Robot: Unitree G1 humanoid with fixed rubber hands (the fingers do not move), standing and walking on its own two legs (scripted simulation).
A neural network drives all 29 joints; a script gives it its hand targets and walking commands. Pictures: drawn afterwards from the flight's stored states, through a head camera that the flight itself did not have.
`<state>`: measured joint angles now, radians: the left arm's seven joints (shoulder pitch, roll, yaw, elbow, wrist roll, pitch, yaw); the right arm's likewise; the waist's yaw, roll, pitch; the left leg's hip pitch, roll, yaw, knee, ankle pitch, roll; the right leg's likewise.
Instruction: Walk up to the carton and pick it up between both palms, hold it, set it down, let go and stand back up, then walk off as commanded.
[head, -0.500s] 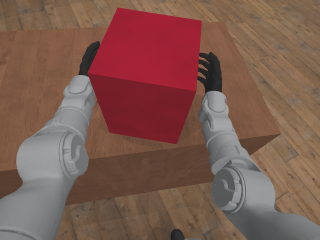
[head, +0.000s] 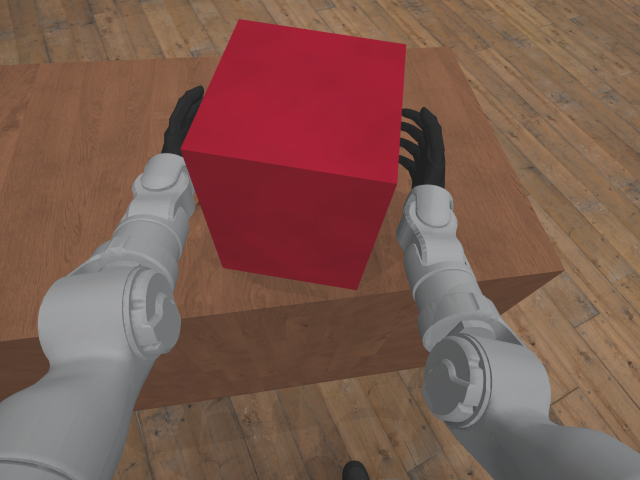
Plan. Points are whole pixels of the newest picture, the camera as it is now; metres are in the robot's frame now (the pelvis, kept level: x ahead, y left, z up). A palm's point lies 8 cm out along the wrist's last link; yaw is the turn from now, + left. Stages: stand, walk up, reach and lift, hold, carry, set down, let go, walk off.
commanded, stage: reach and lift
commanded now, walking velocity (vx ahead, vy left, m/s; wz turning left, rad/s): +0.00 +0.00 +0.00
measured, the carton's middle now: (304, 168) +0.48 -0.01 +0.06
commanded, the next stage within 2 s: none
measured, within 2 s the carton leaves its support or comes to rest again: leaves its support in 1.02 s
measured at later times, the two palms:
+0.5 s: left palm (187, 166) +0.46 +0.13 +0.10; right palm (433, 195) +0.40 -0.15 +0.09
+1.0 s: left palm (187, 183) +0.43 +0.13 +0.10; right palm (439, 208) +0.39 -0.16 +0.09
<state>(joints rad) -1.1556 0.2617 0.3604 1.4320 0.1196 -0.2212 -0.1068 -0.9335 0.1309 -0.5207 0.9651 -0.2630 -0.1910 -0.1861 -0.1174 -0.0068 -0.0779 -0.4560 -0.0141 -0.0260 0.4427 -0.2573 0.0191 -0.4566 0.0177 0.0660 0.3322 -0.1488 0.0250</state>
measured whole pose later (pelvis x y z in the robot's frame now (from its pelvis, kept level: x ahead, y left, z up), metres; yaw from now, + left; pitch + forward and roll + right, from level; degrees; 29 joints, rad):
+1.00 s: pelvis -0.03 -0.01 +0.00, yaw +0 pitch +15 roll -2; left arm -1.08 0.21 0.17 1.48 0.11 -0.33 0.02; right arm -0.88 0.11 -0.56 1.13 -0.26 -0.38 -0.24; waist -0.08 -0.01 -0.14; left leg -0.47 0.00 -0.03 0.43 -0.21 0.01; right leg -0.46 0.03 0.06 0.29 -0.09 0.02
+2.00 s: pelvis -0.04 -0.01 +0.01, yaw +1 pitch +3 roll -1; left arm -1.02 0.14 0.23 0.97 0.12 0.21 0.02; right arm -0.88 0.04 -0.33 0.82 -0.03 0.13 -0.25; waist -0.04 -0.01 -0.11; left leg -0.24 -0.01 -0.03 0.41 -0.22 0.01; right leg -0.24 0.02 0.06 0.31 -0.12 0.02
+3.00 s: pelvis -0.06 -0.02 +0.00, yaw +1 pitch -7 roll -1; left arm -0.99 0.07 0.28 0.63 0.15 0.72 0.10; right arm -0.91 -0.06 -0.16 0.80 0.11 0.43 -0.20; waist -0.04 -0.01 -0.07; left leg -0.08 0.00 -0.03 0.40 -0.21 0.01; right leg -0.09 0.03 0.06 0.32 -0.12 0.02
